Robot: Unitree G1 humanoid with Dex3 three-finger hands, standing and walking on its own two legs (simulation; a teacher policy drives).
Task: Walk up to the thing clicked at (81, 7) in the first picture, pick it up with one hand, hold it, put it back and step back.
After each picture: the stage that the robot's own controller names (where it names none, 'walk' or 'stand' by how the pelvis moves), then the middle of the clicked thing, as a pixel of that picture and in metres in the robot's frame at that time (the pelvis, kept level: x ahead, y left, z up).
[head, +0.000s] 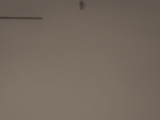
stand; (81, 5) +2.26 -0.03 -0.72
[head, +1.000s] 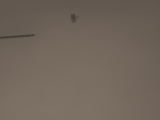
walk; (73, 18) +2.14 +0.21 -0.71
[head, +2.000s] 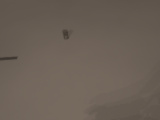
walk; (65, 34) +1.57 +0.29 -0.72
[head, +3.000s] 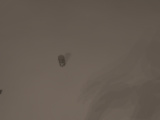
walk; (61, 61) +1.09 +0.27 -0.72
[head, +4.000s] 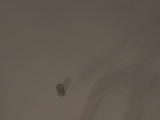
walk; (60, 90) +0.73 +0.23 -0.71
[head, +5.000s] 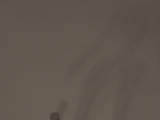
walk; (55, 119) +0.44 +0.20 -0.69
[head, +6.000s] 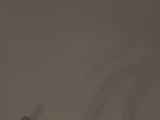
stand; out of the picture +0.42 +0.39 -0.69
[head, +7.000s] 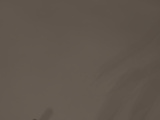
stand; out of the picture +0.43 +0.35 -0.72
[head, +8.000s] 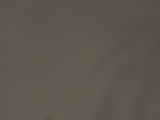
stand; out of the picture +0.35 +0.34 -0.72
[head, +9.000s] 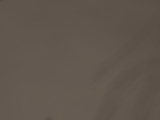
stand; out of the picture +0.36 +0.35 -0.73
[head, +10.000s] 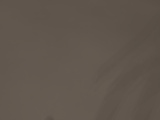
stand; out of the picture +0.35 +0.35 -0.73
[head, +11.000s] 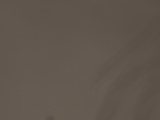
stand; out of the picture +0.36 +0.34 -0.72
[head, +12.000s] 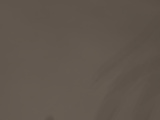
go down; out of the picture +0.36 +0.35 -0.72
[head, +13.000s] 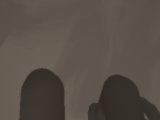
go down; out of the picture +0.41 +0.41 -0.29
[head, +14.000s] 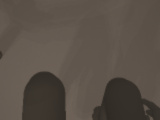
approach; out of the picture +0.41 +0.41 -0.30
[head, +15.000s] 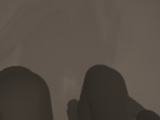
close in; out of the picture +0.37 +0.43 -0.21
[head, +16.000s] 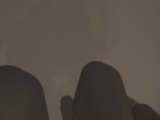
rest palm; out of the picture +0.35 +0.44 -0.21
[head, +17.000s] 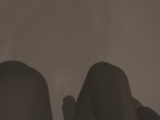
lift; out of the picture +0.35 +0.42 -0.21
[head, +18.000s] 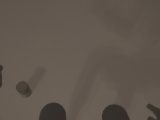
lift; (24, 89) +0.40 +0.35 -0.49
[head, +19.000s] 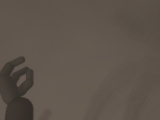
approach; out of the picture +0.35 +0.34 -0.68
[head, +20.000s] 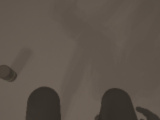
approach; (7, 73) +0.40 +0.37 -0.39
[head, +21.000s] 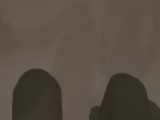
go down; out of the picture +0.39 +0.39 -0.24
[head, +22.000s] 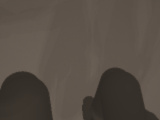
go down; out of the picture +0.38 +0.41 -0.26
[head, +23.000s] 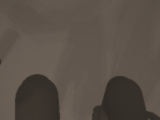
go down; out of the picture +0.40 +0.39 -0.29
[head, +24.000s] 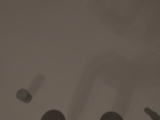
hold; (24, 96) +0.40 +0.35 -0.53
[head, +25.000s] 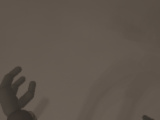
lower; (30, 117) +0.39 +0.35 -0.65
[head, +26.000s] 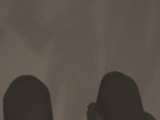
lower; out of the picture +0.41 +0.40 -0.27
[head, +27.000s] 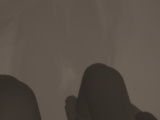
lower; out of the picture +0.39 +0.44 -0.22
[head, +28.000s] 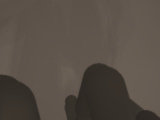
lower; out of the picture +0.39 +0.45 -0.22
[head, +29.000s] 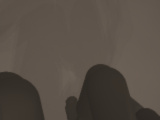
open; out of the picture +0.39 +0.46 -0.22
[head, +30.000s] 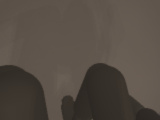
stand; out of the picture +0.41 +0.50 -0.25
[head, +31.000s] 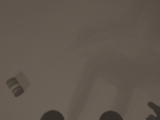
stand; (15, 87) +0.47 +0.43 -0.56
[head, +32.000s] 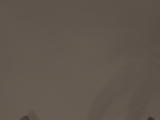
stand; out of the picture +0.44 +0.41 -0.69
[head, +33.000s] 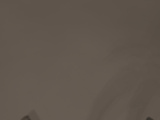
stand; out of the picture +0.44 +0.41 -0.69
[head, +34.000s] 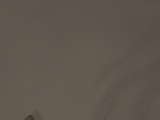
stand; out of the picture +0.44 +0.39 -0.73
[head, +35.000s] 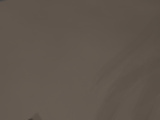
stand; out of the picture +0.44 +0.41 -0.75
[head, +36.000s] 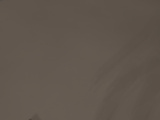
stand; out of the picture +0.43 +0.40 -0.75
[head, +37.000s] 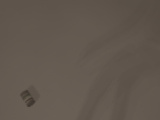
walk; (27, 98) +0.51 +0.37 -0.72
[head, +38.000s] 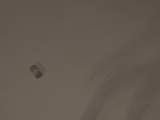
walk; (35, 71) +0.79 +0.45 -0.72
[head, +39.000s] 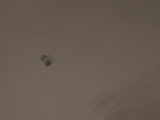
stand; (45, 60) +1.11 +0.39 -0.73
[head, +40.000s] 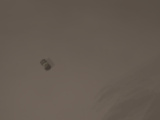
stand; (45, 64) +1.05 +0.38 -0.75
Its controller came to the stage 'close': yes
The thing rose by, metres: 0.01
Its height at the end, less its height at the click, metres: -0.02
